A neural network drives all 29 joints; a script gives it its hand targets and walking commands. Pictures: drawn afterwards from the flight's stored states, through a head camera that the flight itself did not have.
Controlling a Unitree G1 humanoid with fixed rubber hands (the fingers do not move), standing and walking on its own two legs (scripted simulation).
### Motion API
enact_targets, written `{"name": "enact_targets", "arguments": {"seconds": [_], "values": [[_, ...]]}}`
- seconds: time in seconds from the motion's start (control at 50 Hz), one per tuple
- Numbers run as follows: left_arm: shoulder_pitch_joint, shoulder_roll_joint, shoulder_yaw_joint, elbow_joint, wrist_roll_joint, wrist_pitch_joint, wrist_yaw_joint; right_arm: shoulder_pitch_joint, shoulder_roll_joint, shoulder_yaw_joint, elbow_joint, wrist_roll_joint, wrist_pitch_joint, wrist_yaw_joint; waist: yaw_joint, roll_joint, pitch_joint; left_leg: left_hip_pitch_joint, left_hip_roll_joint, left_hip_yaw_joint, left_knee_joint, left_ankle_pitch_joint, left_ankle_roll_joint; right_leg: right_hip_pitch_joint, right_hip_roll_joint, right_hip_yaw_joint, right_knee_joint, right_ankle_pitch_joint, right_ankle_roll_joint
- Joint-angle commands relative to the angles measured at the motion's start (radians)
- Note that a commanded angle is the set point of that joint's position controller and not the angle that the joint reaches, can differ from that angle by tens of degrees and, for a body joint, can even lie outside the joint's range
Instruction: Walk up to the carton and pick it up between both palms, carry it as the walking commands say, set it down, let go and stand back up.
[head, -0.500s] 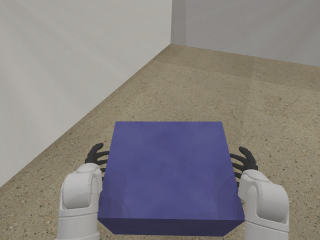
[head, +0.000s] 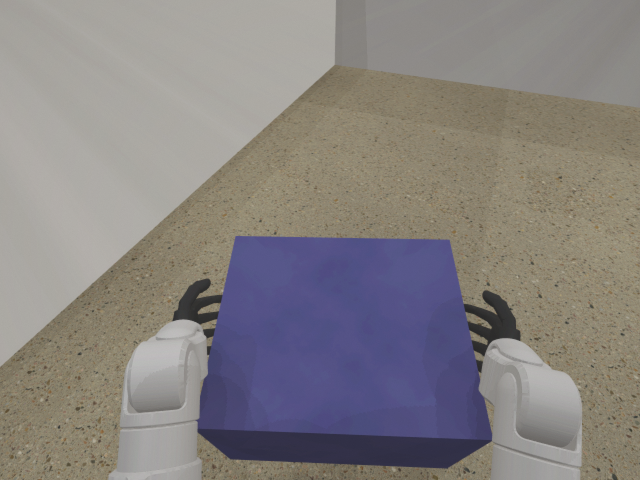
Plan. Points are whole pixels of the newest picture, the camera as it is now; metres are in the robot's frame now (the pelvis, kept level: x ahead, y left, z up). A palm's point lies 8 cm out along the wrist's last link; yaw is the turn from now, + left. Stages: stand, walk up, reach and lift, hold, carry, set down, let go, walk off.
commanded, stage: carry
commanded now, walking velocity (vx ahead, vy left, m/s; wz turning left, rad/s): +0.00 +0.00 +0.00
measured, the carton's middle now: (339, 350) +0.31 +0.00 +0.02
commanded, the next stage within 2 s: hold in 1.16 s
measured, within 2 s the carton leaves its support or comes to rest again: neither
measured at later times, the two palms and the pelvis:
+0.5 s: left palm (201, 314) +0.32 +0.17 +0.08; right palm (494, 327) +0.30 -0.19 +0.08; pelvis +0.04 -0.01 +0.00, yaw +0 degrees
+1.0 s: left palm (200, 309) +0.32 +0.18 +0.08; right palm (491, 319) +0.31 -0.18 +0.09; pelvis +0.05 -0.01 +0.00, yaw +0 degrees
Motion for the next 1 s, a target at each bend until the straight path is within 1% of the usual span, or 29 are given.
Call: {"name": "enact_targets", "arguments": {"seconds": [0.0, 0.02, 0.04, 0.1, 0.12, 0.14, 0.16, 0.22, 0.24, 0.26, 0.28, 0.32, 0.34, 0.4, 0.42, 0.5, 0.54, 0.56, 0.58, 0.62, 0.64, 0.68, 0.76, 0.8, 0.82, 0.88, 0.92, 0.94, 0.98], "values": [[-0.562, -0.975, -0.71, -0.152, -0.482, -0.016, -0.35, -0.573, 0.868, 0.825, -0.039, 0.466, 0.02, 0.389, 0.004, 0.038, -0.284, 0.151, 0.069, -0.056, -0.069, 0.023, 0.016, 0.062, -0.15, 0.155, -0.168, 0.02, 0.006], [-0.532, -0.963, -0.701, -0.129, -0.469, -0.012, -0.35, -0.589, 0.862, 0.832, -0.041, 0.468, 0.019, 0.387, 0.003, -0.01, -0.259, 0.159, 0.085, -0.071, -0.071, 0.034, 0.012, 0.044, -0.159, 0.171, -0.187, 0.043, 0.01], [-0.512, -0.971, -0.693, -0.108, -0.468, -0.01, -0.344, -0.575, 0.867, 0.815, -0.029, 0.461, 0.018, 0.384, 0.005, 0.033, -0.261, 0.164, 0.074, -0.059, -0.066, 0.055, 0.013, 0.055, -0.159, 0.161, -0.173, 0.085, 0.012], [-0.526, -0.961, -0.713, -0.155, -0.465, -0.013, -0.344, -0.579, 0.866, 0.838, -0.062, 0.464, 0.024, 0.386, 0.0, -0.075, -0.276, 0.16, 0.079, -0.051, -0.042, 0.086, 0.009, 0.096, -0.175, 0.159, -0.169, 0.229, 0.016], [-0.523, -0.965, -0.701, -0.176, -0.464, -0.02, -0.345, -0.571, 0.865, 0.828, -0.066, 0.463, 0.021, 0.392, 0.002, -0.007, -0.31, 0.175, 0.063, -0.026, -0.03, 0.078, 0.011, 0.11, -0.182, 0.163, -0.171, 0.248, 0.011], [-0.536, -0.962, -0.712, -0.178, -0.477, -0.013, -0.346, -0.573, 0.869, 0.837, -0.055, 0.469, 0.026, 0.386, 0.003, -0.059, -0.258, 0.166, 0.077, -0.049, -0.024, 0.088, 0.005, 0.088, -0.179, 0.165, -0.169, 0.307, 0.018], [-0.503, -0.971, -0.699, -0.141, -0.466, -0.008, -0.349, -0.552, 0.868, 0.825, -0.048, 0.462, 0.027, 0.385, 0.001, -0.015, -0.286, 0.164, 0.072, -0.044, -0.028, 0.076, 0.012, 0.112, -0.172, 0.153, -0.156, 0.296, 0.011], [-0.58, -0.963, -0.731, -0.197, -0.484, -0.01, -0.342, -0.553, 0.88, 0.822, -0.03, 0.465, 0.027, 0.389, 0.003, 0.0, -0.286, 0.162, 0.09, -0.059, -0.036, 0.148, 0.017, 0.114, -0.144, 0.13, -0.102, 0.315, 0.009], [-0.484, -0.953, -0.699, -0.116, -0.466, -0.002, -0.346, -0.548, 0.854, 0.825, -0.034, 0.466, 0.026, 0.388, 0.005, 0.045, -0.276, 0.16, 0.09, -0.062, -0.028, 0.148, 0.013, 0.101, -0.16, 0.137, -0.108, 0.299, 0.011], [-0.562, -0.96, -0.718, -0.176, -0.485, -0.007, -0.346, -0.58, 0.864, 0.828, -0.052, 0.472, 0.028, 0.39, 0.004, 0.001, -0.305, 0.185, 0.089, -0.052, -0.019, 0.137, 0.008, 0.115, -0.159, 0.145, -0.118, 0.306, 0.015], [-0.494, -0.977, -0.718, -0.14, -0.475, -0.003, -0.35, -0.559, 0.862, 0.83, -0.068, 0.476, 0.024, 0.388, 0.003, 0.036, -0.316, 0.172, 0.089, -0.059, -0.015, 0.144, 0.018, 0.128, -0.154, 0.147, -0.098, 0.31, 0.018], [-0.532, -0.965, -0.716, -0.154, -0.486, -0.009, -0.351, -0.573, 0.859, 0.824, -0.06, 0.473, 0.022, 0.389, 0.007, 0.017, -0.288, 0.145, 0.073, -0.044, 0.008, 0.115, 0.007, 0.13, -0.177, 0.168, -0.122, 0.382, 0.025], [-0.563, -0.973, -0.725, -0.175, -0.484, -0.014, -0.351, -0.579, 0.863, 0.83, -0.06, 0.464, 0.023, 0.388, 0.001, -0.035, -0.29, 0.151, 0.069, -0.035, -0.016, 0.059, 0.002, 0.132, -0.176, 0.159, -0.131, 0.329, 0.01], [-0.53, -0.981, -0.71, -0.115, -0.464, -0.012, -0.351, -0.565, 0.86, 0.809, -0.033, 0.462, 0.022, 0.397, 0.002, 0.036, -0.275, 0.181, 0.091, -0.054, -0.028, 0.161, 0.021, 0.094, -0.146, 0.136, -0.1, 0.266, 0.008], [-0.532, -0.962, -0.702, -0.127, -0.466, -0.014, -0.348, -0.575, 0.868, 0.819, -0.022, 0.458, 0.022, 0.392, 0.008, -0.026, -0.255, 0.154, 0.088, -0.065, -0.004, 0.174, 0.014, 0.114, -0.149, 0.14, -0.119, 0.37, 0.022], [-0.495, -0.97, -0.711, -0.127, -0.485, -0.015, -0.353, -0.583, 0.875, 0.831, -0.072, 0.479, 0.014, 0.391, 0.01, 0.025, -0.334, 0.159, 0.066, -0.028, 0.018, 0.187, 0.013, 0.198, -0.17, 0.145, -0.073, 0.542, 0.027], [-0.559, -0.967, -0.71, -0.153, -0.479, -0.019, -0.35, -0.567, 0.876, 0.814, -0.027, 0.459, 0.021, 0.389, 0.004, -0.048, -0.313, 0.184, 0.07, -0.042, 0.002, 0.147, 0.012, 0.162, -0.17, 0.14, -0.086, 0.492, 0.011], [-0.517, -0.962, -0.698, -0.128, -0.467, -0.016, -0.345, -0.546, 0.872, 0.803, -0.017, 0.446, 0.019, 0.387, 0.006, 0.018, -0.318, 0.188, 0.079, -0.037, 0.0, 0.208, 0.014, 0.166, -0.164, 0.126, -0.063, 0.501, 0.011], [-0.51, -0.953, -0.688, -0.11, -0.458, -0.02, -0.352, -0.556, 0.86, 0.804, -0.022, 0.441, 0.01, 0.387, 0.003, -0.019, -0.306, 0.15, 0.086, -0.06, 0.008, 0.178, 0.026, 0.192, -0.146, 0.113, -0.075, 0.468, 0.019], [-0.545, -0.942, -0.715, -0.177, -0.487, -0.017, -0.342, -0.546, 0.876, 0.824, -0.045, 0.466, 0.015, 0.389, 0.007, 0.036, -0.297, 0.176, 0.084, -0.04, 0.021, 0.268, 0.014, 0.179, -0.154, 0.115, -0.045, 0.537, 0.022], [-0.509, -0.957, -0.696, -0.137, -0.471, -0.019, -0.345, -0.569, 0.883, 0.82, -0.054, 0.468, 0.015, 0.392, 0.006, -0.026, -0.32, 0.178, 0.09, -0.055, 0.022, 0.245, 0.028, 0.176, -0.145, 0.118, -0.047, 0.527, 0.02], [-0.547, -0.962, -0.702, -0.136, -0.48, -0.023, -0.345, -0.561, 0.877, 0.807, -0.026, 0.448, 0.006, 0.386, 0.005, 0.041, -0.295, 0.151, 0.083, -0.057, 0.0, 0.192, 0.026, 0.183, -0.141, 0.116, -0.06, 0.44, 0.019], [-0.534, -0.953, -0.702, -0.126, -0.468, -0.033, -0.346, -0.57, 0.873, 0.806, -0.019, 0.449, 0.006, 0.39, 0.004, -0.027, -0.301, 0.181, 0.083, -0.051, 0.012, 0.173, 0.02, 0.164, -0.144, 0.132, -0.081, 0.463, 0.018], [-0.544, -0.964, -0.706, -0.144, -0.475, -0.034, -0.348, -0.603, 0.875, 0.819, -0.06, 0.467, 0.0, 0.396, 0.008, 0.027, -0.286, 0.178, 0.077, -0.036, 0.005, 0.208, 0.009, 0.165, -0.144, 0.116, -0.063, 0.483, 0.018], [-0.543, -0.956, -0.696, -0.149, -0.468, -0.044, -0.34, -0.534, 0.886, 0.803, 0.006, 0.452, -0.002, 0.393, 0.009, 0.031, -0.334, 0.184, 0.08, -0.055, 0.008, 0.224, 0.03, 0.199, -0.147, 0.126, -0.053, 0.49, 0.02], [-0.511, -0.974, -0.701, -0.14, -0.475, -0.047, -0.345, -0.561, 0.878, 0.835, -0.054, 0.46, -0.011, 0.382, 0.006, -0.072, -0.349, 0.166, 0.065, -0.039, 0.034, 0.159, 0.015, 0.246, -0.171, 0.132, -0.065, 0.671, 0.025], [-0.537, -0.95, -0.716, -0.181, -0.47, -0.044, -0.339, -0.53, 0.876, 0.822, -0.033, 0.458, -0.002, 0.389, 0.006, 0.055, -0.301, 0.164, 0.081, -0.049, 0.013, 0.239, 0.03, 0.21, -0.148, 0.121, -0.042, 0.555, 0.016], [-0.471, -0.929, -0.67, -0.093, -0.432, -0.045, -0.336, -0.486, 0.86, 0.789, 0.034, 0.432, -0.003, 0.395, 0.008, 0.021, -0.279, 0.181, 0.079, -0.038, 0.006, 0.243, 0.03, 0.168, -0.138, 0.116, -0.052, 0.494, 0.016], [-0.502, -0.947, -0.672, -0.085, -0.43, -0.054, -0.338, -0.548, 0.867, 0.783, 0.026, 0.434, -0.018, 0.4, 0.009, 0.019, -0.313, 0.197, 0.094, -0.053, 0.005, 0.241, 0.036, 0.179, -0.134, 0.112, -0.05, 0.437, 0.023]]}}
